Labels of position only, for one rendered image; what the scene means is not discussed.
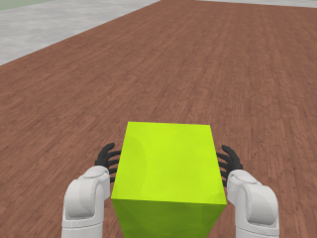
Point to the carton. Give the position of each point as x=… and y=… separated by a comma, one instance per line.
x=168, y=182

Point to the right robot hand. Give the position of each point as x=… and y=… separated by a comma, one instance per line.
x=232, y=160

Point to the robot right forearm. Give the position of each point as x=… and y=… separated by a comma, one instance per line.
x=256, y=206

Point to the left robot hand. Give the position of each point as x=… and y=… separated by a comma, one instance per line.
x=104, y=156

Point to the robot left forearm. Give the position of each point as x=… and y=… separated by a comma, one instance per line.
x=83, y=204

